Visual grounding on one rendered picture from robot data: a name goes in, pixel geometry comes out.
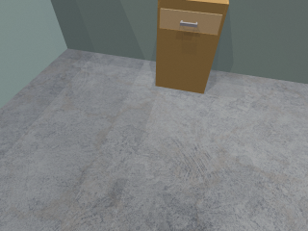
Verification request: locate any cabinet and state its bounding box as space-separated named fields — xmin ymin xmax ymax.
xmin=155 ymin=0 xmax=229 ymax=94

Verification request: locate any drawer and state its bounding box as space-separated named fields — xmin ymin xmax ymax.
xmin=160 ymin=8 xmax=222 ymax=35

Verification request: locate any handle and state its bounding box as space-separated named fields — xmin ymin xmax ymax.
xmin=180 ymin=20 xmax=197 ymax=28

